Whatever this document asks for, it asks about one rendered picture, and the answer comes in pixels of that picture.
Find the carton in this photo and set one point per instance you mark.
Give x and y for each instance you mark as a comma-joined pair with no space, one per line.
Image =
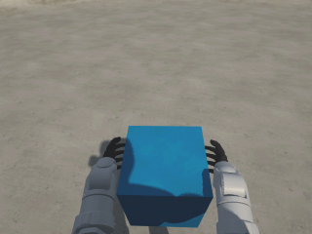
165,179

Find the robot left hand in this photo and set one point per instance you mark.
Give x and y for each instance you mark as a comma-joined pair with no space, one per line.
110,150

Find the robot right hand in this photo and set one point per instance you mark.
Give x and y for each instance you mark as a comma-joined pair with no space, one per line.
218,156

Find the robot left forearm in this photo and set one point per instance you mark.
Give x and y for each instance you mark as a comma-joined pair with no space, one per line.
96,212

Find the robot right forearm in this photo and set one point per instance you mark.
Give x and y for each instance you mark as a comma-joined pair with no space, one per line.
234,210

